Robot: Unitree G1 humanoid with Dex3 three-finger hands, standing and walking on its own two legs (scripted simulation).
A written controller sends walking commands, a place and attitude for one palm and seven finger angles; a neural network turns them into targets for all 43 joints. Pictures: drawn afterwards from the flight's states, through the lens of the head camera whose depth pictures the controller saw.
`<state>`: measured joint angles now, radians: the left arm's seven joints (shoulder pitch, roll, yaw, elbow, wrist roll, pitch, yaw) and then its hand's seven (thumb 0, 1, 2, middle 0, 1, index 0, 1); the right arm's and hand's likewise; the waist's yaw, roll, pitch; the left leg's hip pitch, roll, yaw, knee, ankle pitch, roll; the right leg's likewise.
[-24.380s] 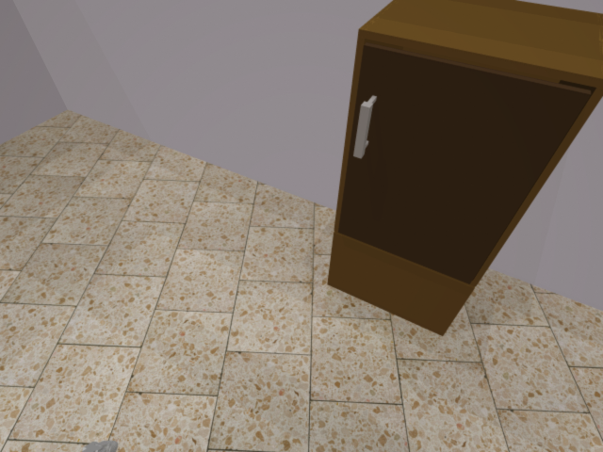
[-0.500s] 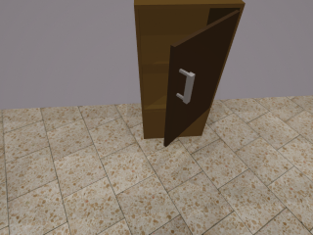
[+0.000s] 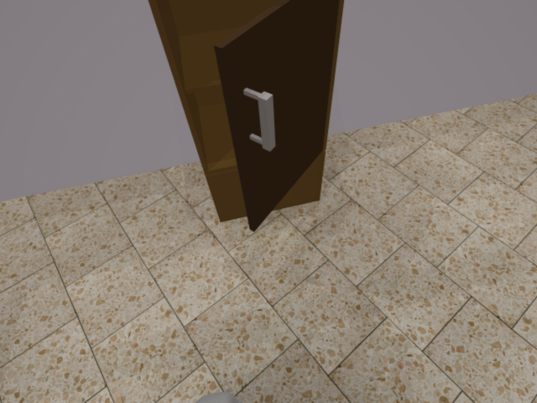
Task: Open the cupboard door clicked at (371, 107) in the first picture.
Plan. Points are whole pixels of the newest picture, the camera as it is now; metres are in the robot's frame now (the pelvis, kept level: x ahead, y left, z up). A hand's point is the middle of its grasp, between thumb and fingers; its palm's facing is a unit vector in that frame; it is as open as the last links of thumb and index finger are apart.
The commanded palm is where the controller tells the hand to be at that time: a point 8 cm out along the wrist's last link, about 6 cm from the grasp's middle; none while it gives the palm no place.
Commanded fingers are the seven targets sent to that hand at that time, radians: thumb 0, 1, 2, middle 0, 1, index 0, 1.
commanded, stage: walk to a spot facing it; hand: left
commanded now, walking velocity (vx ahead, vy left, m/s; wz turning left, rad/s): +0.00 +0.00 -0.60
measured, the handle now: (259, 120) +0.63 +0.07 +0.02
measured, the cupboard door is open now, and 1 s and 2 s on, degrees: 41 41 41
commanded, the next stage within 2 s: none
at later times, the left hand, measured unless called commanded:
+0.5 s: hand (149, 398) +0.14 +0.23 -0.16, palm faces -0.21 -0.95 -0.23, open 7.4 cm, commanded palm none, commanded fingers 0.00 0.90 0.90 -0.20 -0.30 -0.20 -0.30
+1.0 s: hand (229, 346) +0.22 +0.10 -0.15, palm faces -0.58 -0.78 -0.24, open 7.4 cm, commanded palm none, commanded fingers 0.00 0.90 0.90 -0.20 -0.30 -0.20 -0.30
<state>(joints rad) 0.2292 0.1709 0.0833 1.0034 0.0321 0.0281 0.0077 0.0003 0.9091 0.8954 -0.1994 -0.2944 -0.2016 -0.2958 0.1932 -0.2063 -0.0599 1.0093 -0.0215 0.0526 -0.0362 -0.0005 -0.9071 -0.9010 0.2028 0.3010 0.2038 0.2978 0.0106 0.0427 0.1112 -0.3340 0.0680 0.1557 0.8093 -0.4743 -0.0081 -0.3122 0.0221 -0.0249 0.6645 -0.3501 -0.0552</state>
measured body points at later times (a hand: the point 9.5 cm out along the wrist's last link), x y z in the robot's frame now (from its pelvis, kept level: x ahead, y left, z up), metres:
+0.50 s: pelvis +0.02 +0.04 +0.01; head +0.08 +0.04 +0.45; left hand +0.15 +0.28 -0.14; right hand +0.06 -0.23 -0.11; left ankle +0.04 +0.17 -0.72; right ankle -0.02 -0.08 -0.67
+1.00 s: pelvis +0.03 +0.00 +0.01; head +0.07 -0.04 +0.46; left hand +0.25 +0.14 -0.13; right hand -0.07 -0.25 -0.13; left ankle +0.10 +0.12 -0.68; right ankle -0.03 -0.09 -0.72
